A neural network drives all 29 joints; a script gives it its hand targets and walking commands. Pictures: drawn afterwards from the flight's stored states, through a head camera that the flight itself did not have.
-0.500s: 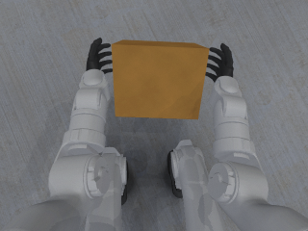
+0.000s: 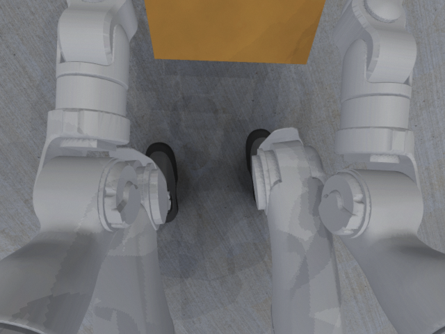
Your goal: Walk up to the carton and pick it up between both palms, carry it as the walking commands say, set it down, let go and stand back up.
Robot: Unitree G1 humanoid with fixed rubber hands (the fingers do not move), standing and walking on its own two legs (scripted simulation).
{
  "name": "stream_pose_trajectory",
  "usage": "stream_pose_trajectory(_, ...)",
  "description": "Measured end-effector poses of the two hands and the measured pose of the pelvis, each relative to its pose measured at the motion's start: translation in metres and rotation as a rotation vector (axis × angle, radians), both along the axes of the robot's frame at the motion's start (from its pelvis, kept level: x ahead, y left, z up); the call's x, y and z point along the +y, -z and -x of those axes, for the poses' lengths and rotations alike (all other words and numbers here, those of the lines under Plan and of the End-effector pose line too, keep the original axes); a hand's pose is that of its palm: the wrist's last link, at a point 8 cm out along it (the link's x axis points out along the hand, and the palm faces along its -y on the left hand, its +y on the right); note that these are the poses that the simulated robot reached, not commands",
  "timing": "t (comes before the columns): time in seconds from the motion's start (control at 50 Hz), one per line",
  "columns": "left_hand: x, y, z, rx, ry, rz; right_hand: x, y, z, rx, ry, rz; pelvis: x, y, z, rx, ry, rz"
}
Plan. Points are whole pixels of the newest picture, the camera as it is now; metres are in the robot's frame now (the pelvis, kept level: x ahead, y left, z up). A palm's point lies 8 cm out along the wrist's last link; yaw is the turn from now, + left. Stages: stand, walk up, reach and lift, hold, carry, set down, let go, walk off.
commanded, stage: set down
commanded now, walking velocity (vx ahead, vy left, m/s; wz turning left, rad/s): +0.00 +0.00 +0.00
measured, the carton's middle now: out of the picture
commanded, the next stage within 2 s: none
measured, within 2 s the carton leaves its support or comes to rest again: neither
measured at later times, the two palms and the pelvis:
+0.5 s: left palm out of the picture +0.58 +0.07 -0.21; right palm out of the picture +0.53 -0.24 -0.20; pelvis +0.00 -0.01 -0.05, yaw -1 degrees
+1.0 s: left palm out of the picture +0.60 +0.08 -0.22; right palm out of the picture +0.55 -0.25 -0.21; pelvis +0.05 -0.01 -0.07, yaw -2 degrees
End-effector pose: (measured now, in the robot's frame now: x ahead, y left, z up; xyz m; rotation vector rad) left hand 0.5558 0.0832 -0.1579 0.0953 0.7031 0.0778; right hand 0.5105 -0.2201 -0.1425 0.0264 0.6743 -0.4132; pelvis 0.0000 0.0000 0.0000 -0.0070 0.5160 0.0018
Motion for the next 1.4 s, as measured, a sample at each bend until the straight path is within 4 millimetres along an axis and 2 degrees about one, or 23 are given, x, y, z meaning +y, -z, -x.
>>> stream_pose_trajectory(0.12, -0.004, 0.003, -0.007, -0.007, 0.012, -0.016, -0.002, 0.012, 0.000, -0.009, 0.019, -0.023, -0.003, 0.016, -0.002, -0.030, 0.009, -0.012)
stream_pose_trajectory(0.28, 0.000, 0.026, -0.005, 0.031, 0.029, -0.031, -0.001, 0.030, -0.006, 0.028, -0.027, -0.012, -0.006, 0.030, 0.000, -0.030, 0.008, -0.010)
stream_pose_trajectory(0.4, -0.005, 0.044, -0.016, 0.036, 0.057, -0.022, -0.010, 0.045, -0.013, 0.032, -0.059, -0.012, -0.006, 0.043, -0.001, -0.018, 0.013, -0.007)
stream_pose_trajectory(0.48, -0.012, 0.048, -0.023, 0.027, 0.111, 0.025, -0.019, 0.057, -0.015, 0.046, -0.030, 0.003, -0.005, 0.052, -0.003, -0.012, 0.018, -0.009)
stream_pose_trajectory(0.6, -0.011, 0.054, -0.030, 0.012, 0.105, 0.062, -0.021, 0.061, -0.023, 0.029, -0.043, -0.007, -0.007, 0.063, -0.007, -0.009, 0.018, -0.006)
stream_pose_trajectory(0.7, -0.009, 0.058, -0.034, 0.017, 0.106, 0.105, -0.022, 0.062, -0.028, 0.044, -0.052, -0.010, -0.012, 0.070, -0.018, 0.075, 0.013, 0.001)
stream_pose_trajectory(0.98, -0.008, 0.065, -0.044, 0.008, 0.129, 0.122, -0.026, 0.069, -0.039, 0.033, -0.070, -0.056, -0.008, 0.066, -0.045, 0.220, 0.016, 0.011)
stream_pose_trajectory(1.4, -0.009, 0.073, -0.053, -0.012, 0.131, 0.135, -0.029, 0.077, -0.046, 0.007, -0.069, -0.078, -0.007, 0.066, -0.053, 0.233, 0.012, 0.008)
